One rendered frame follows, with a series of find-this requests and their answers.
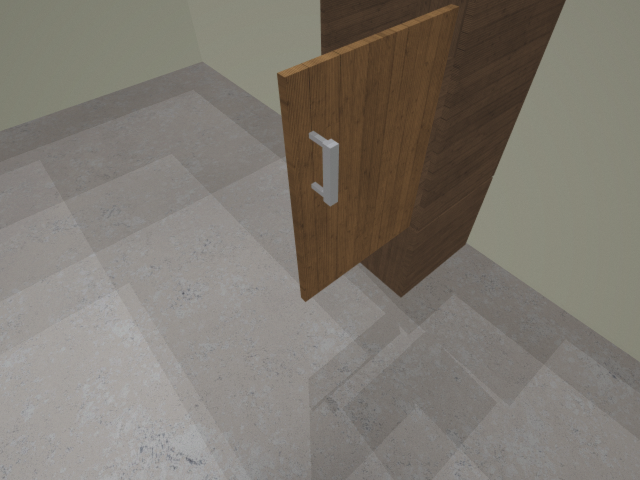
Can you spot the cupboard door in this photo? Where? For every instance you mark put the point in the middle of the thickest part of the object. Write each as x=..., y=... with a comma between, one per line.
x=377, y=98

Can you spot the handle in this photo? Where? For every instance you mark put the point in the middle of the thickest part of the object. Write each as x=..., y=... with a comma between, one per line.
x=330, y=152

